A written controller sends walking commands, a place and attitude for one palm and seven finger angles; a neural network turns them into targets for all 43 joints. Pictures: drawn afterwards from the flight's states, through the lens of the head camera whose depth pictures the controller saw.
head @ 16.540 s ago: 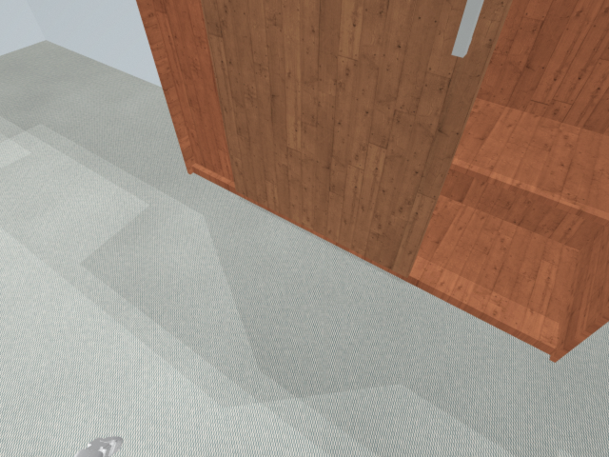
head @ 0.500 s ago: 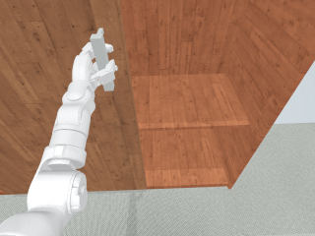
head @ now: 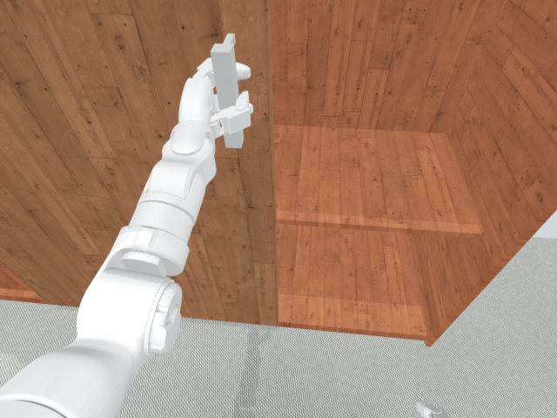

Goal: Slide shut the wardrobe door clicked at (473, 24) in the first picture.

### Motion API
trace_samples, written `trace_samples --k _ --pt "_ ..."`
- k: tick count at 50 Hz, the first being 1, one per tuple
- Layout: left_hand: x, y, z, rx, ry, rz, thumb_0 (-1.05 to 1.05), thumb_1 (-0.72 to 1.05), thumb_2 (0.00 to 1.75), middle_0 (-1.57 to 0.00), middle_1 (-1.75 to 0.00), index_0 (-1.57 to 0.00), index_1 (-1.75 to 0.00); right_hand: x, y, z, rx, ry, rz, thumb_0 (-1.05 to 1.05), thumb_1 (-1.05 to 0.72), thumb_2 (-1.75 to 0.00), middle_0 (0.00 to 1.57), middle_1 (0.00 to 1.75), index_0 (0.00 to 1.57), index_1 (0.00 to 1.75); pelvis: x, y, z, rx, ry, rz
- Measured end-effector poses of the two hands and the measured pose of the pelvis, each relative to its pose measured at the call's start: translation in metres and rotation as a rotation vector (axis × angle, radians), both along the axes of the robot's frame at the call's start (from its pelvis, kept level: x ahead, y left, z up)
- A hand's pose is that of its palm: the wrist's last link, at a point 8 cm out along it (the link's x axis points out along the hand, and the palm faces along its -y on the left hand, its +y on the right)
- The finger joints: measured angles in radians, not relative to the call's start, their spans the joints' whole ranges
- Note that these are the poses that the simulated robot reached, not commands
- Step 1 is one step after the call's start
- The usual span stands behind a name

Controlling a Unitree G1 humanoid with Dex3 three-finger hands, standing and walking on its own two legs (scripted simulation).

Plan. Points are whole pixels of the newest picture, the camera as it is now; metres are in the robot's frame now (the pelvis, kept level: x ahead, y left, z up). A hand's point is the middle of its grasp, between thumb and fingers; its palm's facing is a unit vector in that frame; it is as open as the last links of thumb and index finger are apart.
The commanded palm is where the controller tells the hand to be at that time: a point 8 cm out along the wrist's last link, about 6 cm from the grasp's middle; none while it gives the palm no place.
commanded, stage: tug the door sideways, standing still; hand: left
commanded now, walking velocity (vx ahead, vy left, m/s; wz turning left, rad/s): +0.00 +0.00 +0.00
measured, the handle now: (232, 92) +0.52 +0.10 +0.22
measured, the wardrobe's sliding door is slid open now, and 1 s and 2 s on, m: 0.54 0.54 0.43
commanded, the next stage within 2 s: step sideways, sliding the door along in 0.44 s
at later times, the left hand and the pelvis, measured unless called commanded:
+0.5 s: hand (244, 113) +0.46 +0.08 +0.22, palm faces +0.04 -1.00 -0.05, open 6.0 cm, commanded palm +0.44 +0.07 +0.21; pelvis -0.01 +0.01 +0.00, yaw +1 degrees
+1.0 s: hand (246, 115) +0.47 +0.08 +0.21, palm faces +0.13 -0.99 -0.08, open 6.3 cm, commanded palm +0.45 +0.06 +0.22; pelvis +0.01 -0.05 -0.01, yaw +2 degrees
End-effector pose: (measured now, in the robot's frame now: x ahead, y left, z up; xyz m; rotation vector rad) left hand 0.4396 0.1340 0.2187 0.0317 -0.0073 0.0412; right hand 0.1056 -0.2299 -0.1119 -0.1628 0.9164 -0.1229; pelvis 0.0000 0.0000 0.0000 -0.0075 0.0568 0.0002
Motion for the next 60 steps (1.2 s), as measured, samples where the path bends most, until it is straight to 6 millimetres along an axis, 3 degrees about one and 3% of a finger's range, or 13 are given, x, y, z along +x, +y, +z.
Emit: trace_samples --k 9,16,28,34,42,49,55,60 --pt "-0.001 -0.001 -0.001 0.020 -0.016 0.008 -0.03 0.71 0.83 -0.36 -1.40 -0.27 -1.40 -0.030 0.004 -0.010 0.005 0.074 0.012 0.01 -0.90 -0.90 0.20 0.30 0.20 0.30 -0.005 0.004 -0.002 -0.001 0.008 0.011" --pt "-0.001 -0.001 -0.001 0.020 -0.017 0.005 -0.03 0.72 0.83 -0.36 -1.40 -0.26 -1.40 -0.038 0.003 -0.010 -0.003 0.079 0.011 0.01 -0.90 -0.90 0.20 0.30 0.20 0.30 -0.007 0.006 -0.002 -0.001 0.013 0.012" --pt "-0.001 -0.001 -0.001 0.021 -0.022 0.001 -0.03 0.72 0.82 -0.36 -1.40 -0.26 -1.40 -0.029 0.002 -0.007 -0.006 0.031 0.025 0.01 -0.90 -0.90 0.20 0.30 0.20 0.30 -0.009 0.007 -0.003 0.000 0.019 0.011" --pt "0.004 0.004 -0.006 0.082 -0.143 -0.040 -0.05 0.67 0.82 -0.40 -1.40 -0.26 -1.40 -0.021 -0.005 -0.005 -0.016 -0.010 -0.058 0.01 -0.90 -0.90 0.20 0.30 0.20 0.30 -0.011 0.004 -0.005 0.005 0.003 -0.043" --pt "0.006 -0.001 -0.012 0.087 -0.241 0.018 -0.06 0.69 0.85 -0.44 -1.40 -0.22 -1.40 -0.009 -0.023 -0.024 0.013 0.057 -0.061 0.01 -0.90 -0.90 0.20 0.30 0.20 0.30 -0.004 -0.022 -0.016 0.016 -0.049 -0.049" --pt "0.005 -0.004 -0.013 0.078 -0.255 0.073 -0.05 0.69 0.85 -0.45 -1.40 -0.22 -1.40 0.021 -0.045 -0.024 0.001 0.145 0.021 0.01 -0.90 -0.90 0.20 0.30 0.20 0.30 0.008 -0.051 -0.008 0.014 -0.056 0.036" --pt "0.004 -0.007 -0.015 0.075 -0.307 0.088 -0.03 0.70 0.84 -0.46 -1.40 -0.21 -1.39 0.079 -0.058 -0.016 -0.002 0.060 0.116 0.01 -0.91 -0.90 0.20 0.30 0.20 0.30 0.014 -0.068 -0.011 0.014 -0.064 0.049" --pt "0.004 -0.011 -0.016 0.111 -0.329 0.125 -0.05 0.69 0.83 -0.46 -1.40 -0.20 -1.37 0.126 -0.059 -0.017 0.047 -0.002 0.202 0.01 -0.91 -0.90 0.19 0.30 0.20 0.30 0.029 -0.095 -0.017 0.000 -0.105 0.073"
